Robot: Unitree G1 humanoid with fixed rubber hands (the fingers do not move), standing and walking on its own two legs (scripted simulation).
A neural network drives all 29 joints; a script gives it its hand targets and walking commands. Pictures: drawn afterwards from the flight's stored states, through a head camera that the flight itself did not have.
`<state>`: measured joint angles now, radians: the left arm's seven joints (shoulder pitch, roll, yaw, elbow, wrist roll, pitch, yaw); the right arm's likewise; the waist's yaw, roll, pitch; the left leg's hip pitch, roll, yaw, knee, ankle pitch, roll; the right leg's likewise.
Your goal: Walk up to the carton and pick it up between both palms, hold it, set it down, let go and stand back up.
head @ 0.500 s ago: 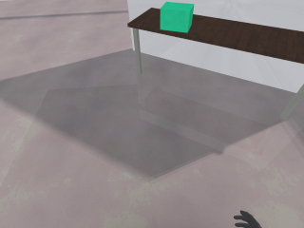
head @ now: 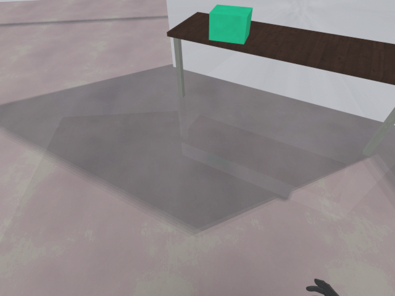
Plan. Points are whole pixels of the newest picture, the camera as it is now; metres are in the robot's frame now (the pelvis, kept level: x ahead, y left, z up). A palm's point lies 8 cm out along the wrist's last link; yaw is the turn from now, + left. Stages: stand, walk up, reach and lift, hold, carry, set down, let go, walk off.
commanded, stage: stand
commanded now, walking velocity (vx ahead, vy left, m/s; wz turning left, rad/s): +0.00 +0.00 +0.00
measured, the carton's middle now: (230, 24) +1.68 -0.22 -0.12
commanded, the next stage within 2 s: none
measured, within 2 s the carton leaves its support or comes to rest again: neither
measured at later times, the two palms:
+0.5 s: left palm out of the picture +0.06 +0.28 -0.11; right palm out of the picture +0.11 -0.26 -0.11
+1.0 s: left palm out of the picture +0.05 +0.28 -0.11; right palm out of the picture +0.10 -0.26 -0.11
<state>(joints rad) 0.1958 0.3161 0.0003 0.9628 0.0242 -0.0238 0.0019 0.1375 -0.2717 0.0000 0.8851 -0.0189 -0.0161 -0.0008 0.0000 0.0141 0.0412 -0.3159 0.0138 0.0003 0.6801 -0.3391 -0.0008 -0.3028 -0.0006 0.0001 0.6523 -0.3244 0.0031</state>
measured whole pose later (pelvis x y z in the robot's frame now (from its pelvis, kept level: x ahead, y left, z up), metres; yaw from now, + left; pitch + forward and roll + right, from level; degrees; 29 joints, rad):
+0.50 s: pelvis -0.01 +0.00 +0.01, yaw +0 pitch -1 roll -1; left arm 0.19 0.32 0.00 0.98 0.02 -0.02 0.00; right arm 0.12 -0.27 0.00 0.93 -0.02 -0.02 0.00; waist 0.00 0.02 0.04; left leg -0.32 0.01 0.00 0.62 -0.29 0.00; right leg -0.30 0.00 0.00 0.60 -0.28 0.00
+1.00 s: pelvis -0.01 +0.00 +0.01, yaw +0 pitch -1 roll -1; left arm 0.19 0.32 0.00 1.01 0.02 -0.02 0.00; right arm 0.11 -0.27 0.00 0.95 -0.02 -0.02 0.00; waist 0.00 0.02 0.04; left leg -0.32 0.01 0.00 0.60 -0.27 0.00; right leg -0.30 0.00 0.00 0.57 -0.26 0.00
